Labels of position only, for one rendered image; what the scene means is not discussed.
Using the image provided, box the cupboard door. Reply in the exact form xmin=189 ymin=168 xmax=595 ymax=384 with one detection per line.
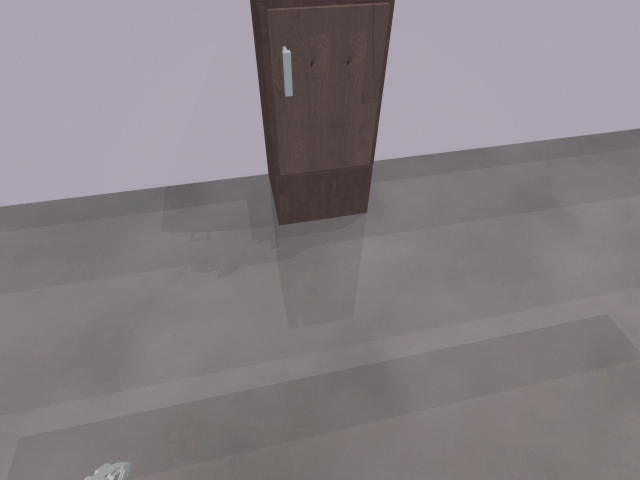
xmin=267 ymin=2 xmax=390 ymax=175

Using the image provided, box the handle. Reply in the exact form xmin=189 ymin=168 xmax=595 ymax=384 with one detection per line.
xmin=282 ymin=46 xmax=293 ymax=97

